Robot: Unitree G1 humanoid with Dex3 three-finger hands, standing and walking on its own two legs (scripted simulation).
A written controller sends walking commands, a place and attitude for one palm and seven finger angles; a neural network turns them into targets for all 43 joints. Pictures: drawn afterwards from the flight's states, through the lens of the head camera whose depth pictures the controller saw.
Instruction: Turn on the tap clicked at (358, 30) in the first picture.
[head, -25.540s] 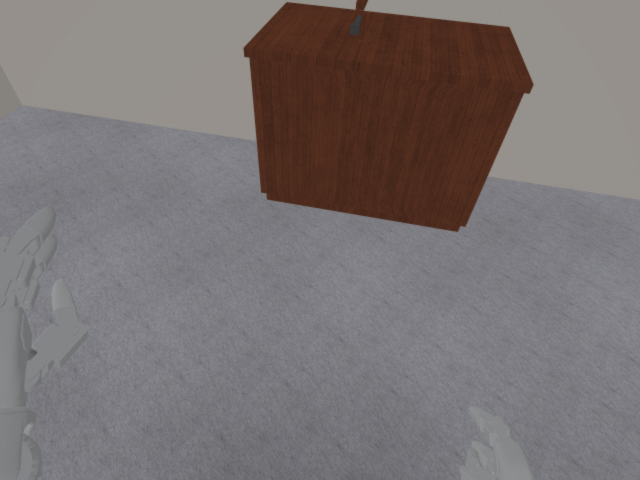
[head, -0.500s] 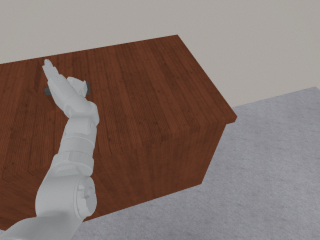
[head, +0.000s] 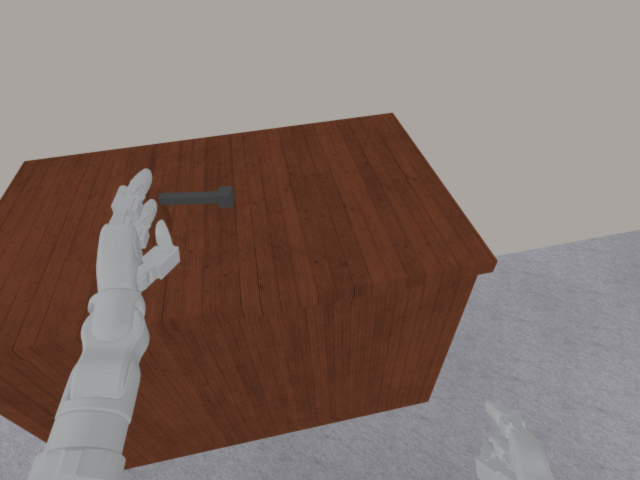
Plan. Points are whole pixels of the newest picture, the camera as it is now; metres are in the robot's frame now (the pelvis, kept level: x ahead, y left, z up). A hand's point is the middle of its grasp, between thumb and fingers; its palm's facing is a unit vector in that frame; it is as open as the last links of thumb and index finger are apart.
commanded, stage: draw the hand back beside the body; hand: left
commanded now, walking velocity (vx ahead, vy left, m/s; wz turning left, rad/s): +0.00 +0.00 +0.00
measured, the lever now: (225, 196) +0.57 +0.23 +0.04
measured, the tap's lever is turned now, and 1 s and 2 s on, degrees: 79 79 79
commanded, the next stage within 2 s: step back with the hand held close in 0.88 s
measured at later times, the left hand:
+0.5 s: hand (104, 313) +0.23 +0.24 +0.15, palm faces +0.38 -0.87 -0.32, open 7.4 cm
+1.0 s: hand (84, 344) +0.19 +0.24 +0.16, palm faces +0.42 -0.84 -0.34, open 7.4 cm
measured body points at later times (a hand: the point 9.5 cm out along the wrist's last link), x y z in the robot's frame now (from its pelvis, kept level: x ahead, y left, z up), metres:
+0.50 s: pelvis +0.01 +0.01 +0.00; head -0.01 -0.02 +0.45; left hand +0.21 +0.29 +0.17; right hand +0.19 -0.21 -0.09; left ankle +0.00 +0.12 -0.74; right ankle +0.04 -0.08 -0.74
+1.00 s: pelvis +0.00 +0.00 +0.00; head -0.03 -0.03 +0.45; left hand +0.17 +0.28 +0.18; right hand +0.19 -0.21 -0.08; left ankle +0.00 +0.12 -0.74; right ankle +0.04 -0.08 -0.74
